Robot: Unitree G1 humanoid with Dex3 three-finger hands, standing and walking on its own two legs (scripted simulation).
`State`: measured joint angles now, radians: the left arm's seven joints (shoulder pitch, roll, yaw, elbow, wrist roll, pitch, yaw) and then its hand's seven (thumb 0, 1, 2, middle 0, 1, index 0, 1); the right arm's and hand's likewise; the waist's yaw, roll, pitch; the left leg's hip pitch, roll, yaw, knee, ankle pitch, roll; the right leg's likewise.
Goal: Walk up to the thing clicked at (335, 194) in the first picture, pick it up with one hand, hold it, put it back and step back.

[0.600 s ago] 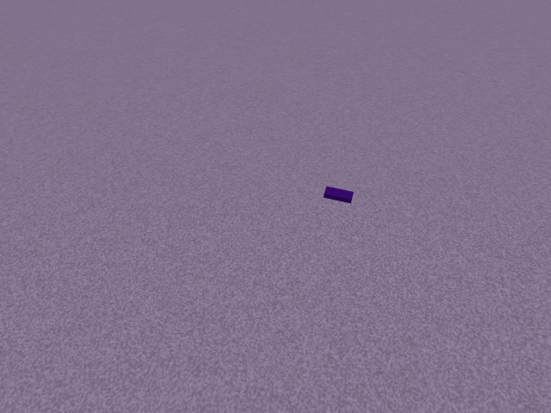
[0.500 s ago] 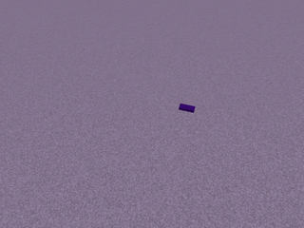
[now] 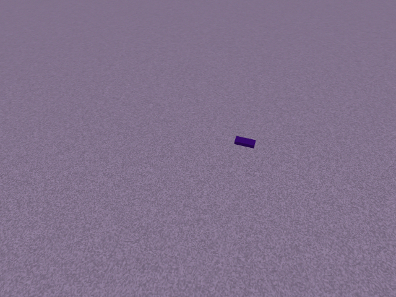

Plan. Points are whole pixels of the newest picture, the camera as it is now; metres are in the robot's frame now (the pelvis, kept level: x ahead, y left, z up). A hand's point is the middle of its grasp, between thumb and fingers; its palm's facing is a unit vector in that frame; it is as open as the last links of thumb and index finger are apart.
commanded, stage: stand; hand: left
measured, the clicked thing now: (245, 142) +1.34 -0.28 -0.77
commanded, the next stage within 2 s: walk up in 0.52 s
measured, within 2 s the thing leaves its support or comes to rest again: neither
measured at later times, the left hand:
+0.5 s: hand out of the picture +0.07 +0.25 -0.16, palm faces -0.01 -0.94 -0.34, open 7.4 cm
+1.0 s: hand (140, 290) +0.20 +0.16 -0.15, palm faces -0.13 -0.92 -0.37, open 7.4 cm
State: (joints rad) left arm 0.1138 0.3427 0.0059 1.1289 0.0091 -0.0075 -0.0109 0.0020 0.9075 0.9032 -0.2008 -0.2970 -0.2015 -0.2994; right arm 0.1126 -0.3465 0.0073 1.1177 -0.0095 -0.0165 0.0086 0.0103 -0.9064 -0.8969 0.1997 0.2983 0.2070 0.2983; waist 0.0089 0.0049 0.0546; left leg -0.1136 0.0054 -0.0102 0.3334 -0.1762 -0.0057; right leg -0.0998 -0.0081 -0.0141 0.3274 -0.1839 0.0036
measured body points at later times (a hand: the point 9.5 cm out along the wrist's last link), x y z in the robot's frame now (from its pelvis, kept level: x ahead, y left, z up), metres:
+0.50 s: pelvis +0.00 +0.00 +0.00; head +0.01 +0.00 +0.45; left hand +0.07 +0.30 -0.13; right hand +0.08 -0.30 -0.13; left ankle +0.01 +0.12 -0.75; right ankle +0.00 -0.12 -0.75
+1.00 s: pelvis +0.11 -0.11 -0.02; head +0.11 -0.13 +0.43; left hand +0.21 +0.21 -0.12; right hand +0.12 -0.46 -0.14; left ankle +0.10 +0.03 -0.69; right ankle +0.13 -0.23 -0.75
